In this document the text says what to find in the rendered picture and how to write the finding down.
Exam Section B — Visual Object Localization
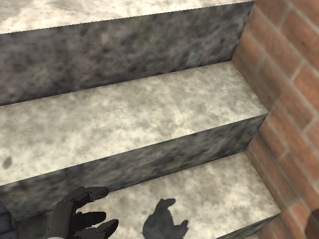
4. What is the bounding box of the robot left hand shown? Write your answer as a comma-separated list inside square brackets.
[44, 186, 119, 239]

